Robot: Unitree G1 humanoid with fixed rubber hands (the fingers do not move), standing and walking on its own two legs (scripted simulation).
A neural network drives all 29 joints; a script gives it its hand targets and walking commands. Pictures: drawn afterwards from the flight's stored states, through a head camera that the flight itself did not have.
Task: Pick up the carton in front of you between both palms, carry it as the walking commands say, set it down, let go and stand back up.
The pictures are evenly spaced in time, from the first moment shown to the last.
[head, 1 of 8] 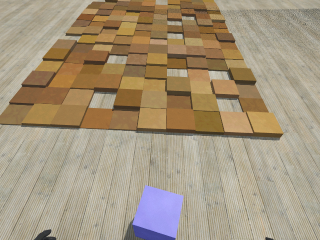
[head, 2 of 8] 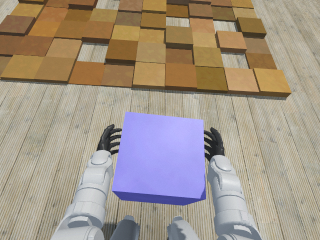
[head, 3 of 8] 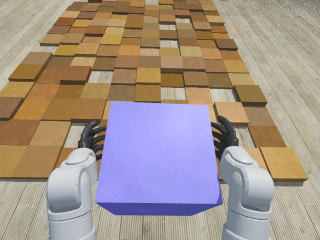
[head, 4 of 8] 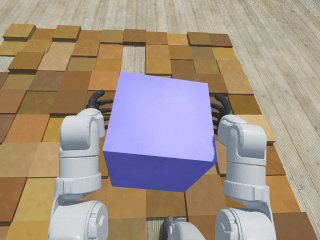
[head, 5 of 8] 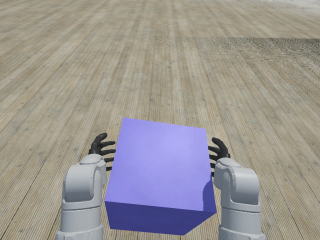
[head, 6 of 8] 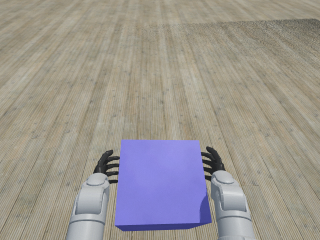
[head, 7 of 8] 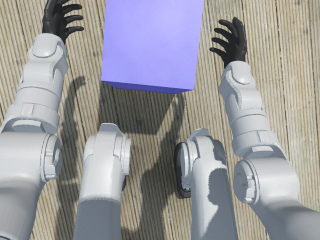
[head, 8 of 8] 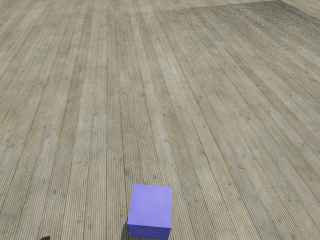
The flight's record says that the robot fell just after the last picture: no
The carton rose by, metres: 0.80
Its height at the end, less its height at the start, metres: +0.00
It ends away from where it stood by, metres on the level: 6.07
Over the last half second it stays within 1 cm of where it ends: yes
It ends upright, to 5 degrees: yes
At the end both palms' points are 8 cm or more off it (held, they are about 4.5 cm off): yes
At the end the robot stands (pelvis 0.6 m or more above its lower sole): yes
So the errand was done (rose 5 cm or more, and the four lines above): yes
